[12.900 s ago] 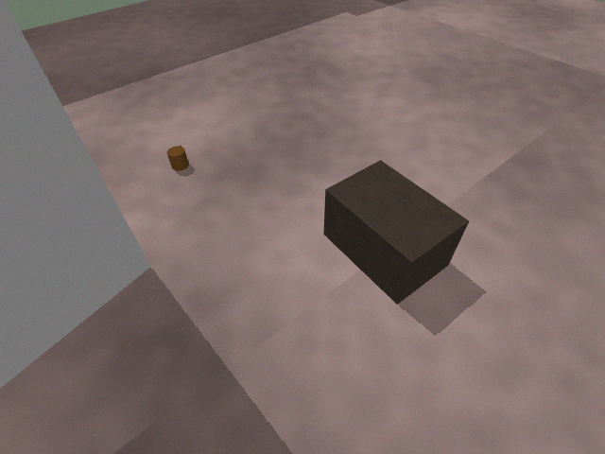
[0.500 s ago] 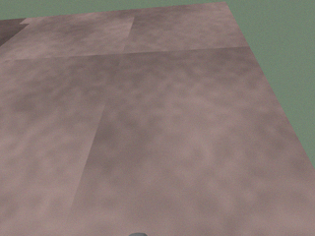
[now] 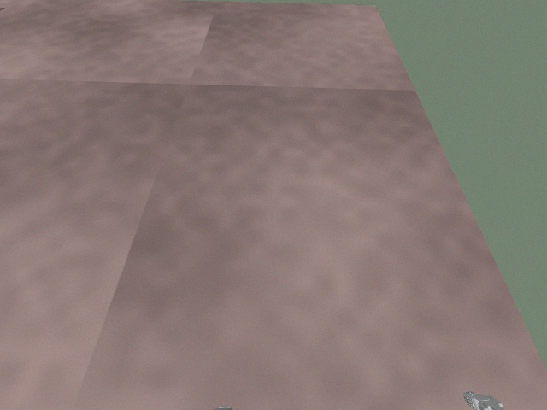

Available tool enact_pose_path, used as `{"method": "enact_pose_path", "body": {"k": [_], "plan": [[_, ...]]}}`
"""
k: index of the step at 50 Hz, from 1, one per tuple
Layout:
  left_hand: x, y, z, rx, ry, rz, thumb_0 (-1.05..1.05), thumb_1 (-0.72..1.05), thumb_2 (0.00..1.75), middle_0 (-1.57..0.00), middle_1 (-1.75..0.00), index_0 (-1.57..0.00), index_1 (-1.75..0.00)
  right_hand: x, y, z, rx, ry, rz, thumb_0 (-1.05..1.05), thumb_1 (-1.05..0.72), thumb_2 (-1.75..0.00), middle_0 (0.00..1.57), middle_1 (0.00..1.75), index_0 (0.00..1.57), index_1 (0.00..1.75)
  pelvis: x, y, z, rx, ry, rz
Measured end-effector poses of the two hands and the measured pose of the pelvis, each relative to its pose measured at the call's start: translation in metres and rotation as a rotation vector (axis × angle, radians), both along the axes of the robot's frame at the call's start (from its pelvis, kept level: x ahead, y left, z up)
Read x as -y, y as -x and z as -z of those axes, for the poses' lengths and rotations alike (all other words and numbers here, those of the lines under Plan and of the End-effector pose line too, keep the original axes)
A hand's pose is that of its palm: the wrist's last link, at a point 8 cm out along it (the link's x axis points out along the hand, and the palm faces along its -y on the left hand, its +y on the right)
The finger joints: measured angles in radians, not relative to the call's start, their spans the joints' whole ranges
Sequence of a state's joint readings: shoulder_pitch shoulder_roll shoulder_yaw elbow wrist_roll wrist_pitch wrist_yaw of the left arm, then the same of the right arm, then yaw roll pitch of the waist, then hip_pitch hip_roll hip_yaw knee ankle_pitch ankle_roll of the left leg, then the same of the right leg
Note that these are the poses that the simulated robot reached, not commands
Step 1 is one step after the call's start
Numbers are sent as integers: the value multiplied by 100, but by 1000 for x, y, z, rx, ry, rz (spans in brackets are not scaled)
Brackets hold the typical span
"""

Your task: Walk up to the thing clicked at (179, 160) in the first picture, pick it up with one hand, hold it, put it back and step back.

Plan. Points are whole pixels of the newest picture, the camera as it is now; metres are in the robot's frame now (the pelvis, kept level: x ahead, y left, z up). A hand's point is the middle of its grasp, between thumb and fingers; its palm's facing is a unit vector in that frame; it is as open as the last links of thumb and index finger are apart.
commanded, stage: walk up
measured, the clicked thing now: out of the picture -0.54 +1.78 -0.71
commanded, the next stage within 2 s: stand in 0.88 s
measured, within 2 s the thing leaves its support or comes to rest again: neither
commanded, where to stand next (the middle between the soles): +0.09 +0.00 m, yaw +0 degrees
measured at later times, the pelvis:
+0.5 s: pelvis +0.04 -0.01 +0.02, yaw +0 degrees
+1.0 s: pelvis +0.05 -0.01 +0.03, yaw +0 degrees
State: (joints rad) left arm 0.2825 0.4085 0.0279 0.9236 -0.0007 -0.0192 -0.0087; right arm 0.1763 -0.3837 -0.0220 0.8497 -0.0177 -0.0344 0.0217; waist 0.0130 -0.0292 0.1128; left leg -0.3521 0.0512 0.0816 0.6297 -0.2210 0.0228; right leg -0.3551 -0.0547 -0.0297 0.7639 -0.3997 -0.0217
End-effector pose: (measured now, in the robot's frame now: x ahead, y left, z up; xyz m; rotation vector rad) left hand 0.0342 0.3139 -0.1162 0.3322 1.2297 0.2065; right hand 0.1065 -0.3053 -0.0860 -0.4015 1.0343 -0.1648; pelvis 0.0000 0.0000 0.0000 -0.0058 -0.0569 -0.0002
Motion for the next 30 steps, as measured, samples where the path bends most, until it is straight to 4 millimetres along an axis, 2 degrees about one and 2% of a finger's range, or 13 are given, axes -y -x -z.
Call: {"method": "enact_pose_path", "body": {"k": [3,6,11,17,22,26,30], "plan": [[3,-1,0,-6,-29,-9,0,90,90,-20,-30,-21,-30,7,-3,14,-15,-19,24,1,-90,-90,20,30,21,30,6,-4,6,8,7,5],[7,-5,-5,-18,-36,-10,0,90,90,-20,-30,-21,-30,6,-2,22,-49,-48,51,1,-90,-90,20,30,21,30,9,-8,4,5,-5,7],[13,-30,-12,-9,-28,2,0,90,90,-20,-30,-21,-30,1,8,30,-114,-82,76,1,-90,-90,20,30,20,30,8,-16,-2,-2,-5,7],[20,-70,-19,42,-3,15,0,90,90,-20,-30,-21,-30,-3,17,27,-196,-94,88,1,-90,-90,20,30,21,30,9,-29,-13,-13,-8,4],[25,-99,-23,75,13,23,0,90,90,-20,-30,-21,-30,-1,13,21,-209,-82,107,1,-90,-90,20,30,21,30,10,-36,-18,-12,-6,3],[29,-115,-25,88,24,28,0,90,90,-20,-30,-21,-30,3,3,14,-195,-67,117,1,-90,-90,20,30,21,30,10,-40,-21,-13,-5,3],[30,-122,-25,89,32,26,0,90,90,-20,-30,-21,-30,6,-8,8,-171,-54,121,1,-90,-90,20,30,21,30,9,-43,-23,-14,-5,3]]}}
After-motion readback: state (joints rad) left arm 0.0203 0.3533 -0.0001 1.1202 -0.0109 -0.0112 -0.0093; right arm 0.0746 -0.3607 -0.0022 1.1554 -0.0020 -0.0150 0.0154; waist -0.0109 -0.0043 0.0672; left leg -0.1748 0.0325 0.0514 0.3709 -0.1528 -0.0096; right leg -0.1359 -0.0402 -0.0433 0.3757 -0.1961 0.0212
